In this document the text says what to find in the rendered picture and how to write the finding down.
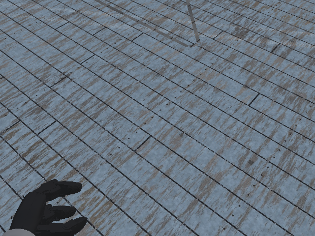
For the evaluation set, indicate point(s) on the left robot hand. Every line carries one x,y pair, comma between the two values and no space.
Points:
34,215

